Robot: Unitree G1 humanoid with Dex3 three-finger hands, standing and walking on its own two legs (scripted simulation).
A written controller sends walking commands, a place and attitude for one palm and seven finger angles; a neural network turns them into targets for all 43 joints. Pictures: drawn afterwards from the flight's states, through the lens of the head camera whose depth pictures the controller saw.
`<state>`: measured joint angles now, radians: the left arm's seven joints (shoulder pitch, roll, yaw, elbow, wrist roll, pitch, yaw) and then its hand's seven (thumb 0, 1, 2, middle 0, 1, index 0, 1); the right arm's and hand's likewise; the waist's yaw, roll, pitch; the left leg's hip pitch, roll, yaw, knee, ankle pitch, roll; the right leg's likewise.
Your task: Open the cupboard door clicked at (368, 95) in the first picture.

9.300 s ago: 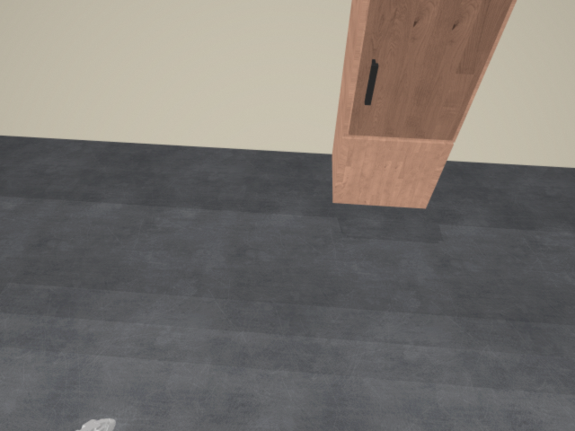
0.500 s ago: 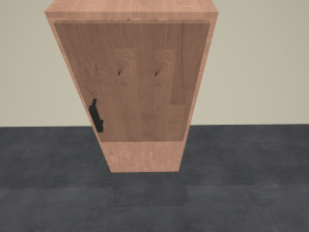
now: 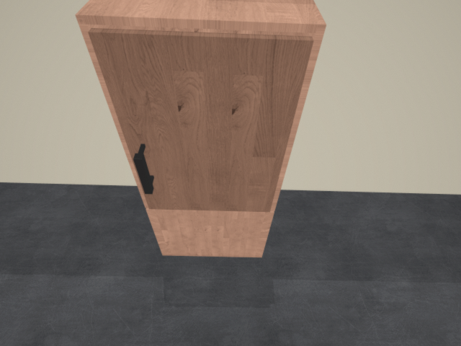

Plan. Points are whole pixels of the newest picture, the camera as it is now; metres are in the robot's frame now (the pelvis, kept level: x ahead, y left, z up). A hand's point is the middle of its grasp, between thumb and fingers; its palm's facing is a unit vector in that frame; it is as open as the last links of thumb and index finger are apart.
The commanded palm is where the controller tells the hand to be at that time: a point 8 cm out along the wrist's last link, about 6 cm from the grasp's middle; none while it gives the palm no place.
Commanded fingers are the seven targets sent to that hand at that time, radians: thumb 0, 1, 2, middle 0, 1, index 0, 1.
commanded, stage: look again from close up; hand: left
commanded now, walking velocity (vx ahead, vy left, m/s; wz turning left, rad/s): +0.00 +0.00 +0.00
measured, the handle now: (145, 169) +0.55 +0.27 -0.11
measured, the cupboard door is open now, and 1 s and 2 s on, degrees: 0 0 0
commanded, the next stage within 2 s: raise the hand with hooked fingers in 0.44 s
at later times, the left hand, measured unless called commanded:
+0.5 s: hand out of the picture -0.01 +0.18 -0.18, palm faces +0.04 -0.98 -0.18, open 7.4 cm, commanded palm none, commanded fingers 0.00 0.90 0.90 -0.20 -0.30 -0.20 -0.30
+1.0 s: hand out of the picture +0.13 +0.19 -0.10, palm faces +0.08 -1.00 +0.01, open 8.8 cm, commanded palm +0.12 +0.25 -0.07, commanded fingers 0.00 0.34 0.66 -0.24 -0.66 -0.24 -0.66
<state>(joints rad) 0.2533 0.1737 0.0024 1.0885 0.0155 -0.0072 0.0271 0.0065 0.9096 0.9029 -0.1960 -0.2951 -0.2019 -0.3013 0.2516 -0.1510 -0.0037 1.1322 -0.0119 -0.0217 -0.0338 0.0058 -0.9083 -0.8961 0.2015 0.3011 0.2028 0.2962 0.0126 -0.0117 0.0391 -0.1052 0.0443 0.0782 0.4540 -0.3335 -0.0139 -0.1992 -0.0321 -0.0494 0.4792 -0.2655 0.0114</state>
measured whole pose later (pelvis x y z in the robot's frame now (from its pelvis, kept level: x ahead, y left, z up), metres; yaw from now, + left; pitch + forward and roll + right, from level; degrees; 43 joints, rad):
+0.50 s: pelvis -0.01 +0.00 +0.00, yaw +0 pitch -1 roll +0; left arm 0.27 0.16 0.00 1.10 0.02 -0.01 0.03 0.01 0.91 0.90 -0.20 -0.29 -0.20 -0.30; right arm 0.28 -0.13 0.00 1.14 -0.01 -0.03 -0.03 0.01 -0.91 -0.90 0.20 0.30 0.20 0.30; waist 0.01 -0.02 0.04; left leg -0.11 0.04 0.08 0.44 -0.31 -0.01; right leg -0.20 -0.04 -0.05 0.46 -0.24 0.02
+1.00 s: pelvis -0.06 -0.01 -0.11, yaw +2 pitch +15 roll +0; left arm 0.36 0.18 0.20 0.17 -0.27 -0.49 -0.36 0.01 0.56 0.76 -0.22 -0.51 -0.23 -0.52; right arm 0.12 -0.29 -0.08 0.44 0.02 -0.26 -0.02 0.01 -0.91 -0.90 0.20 0.30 0.20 0.30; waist 0.04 -0.05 -0.14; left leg -0.94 0.05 0.01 1.28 -0.61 -0.03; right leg -1.01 -0.06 -0.07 1.26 -0.52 -0.02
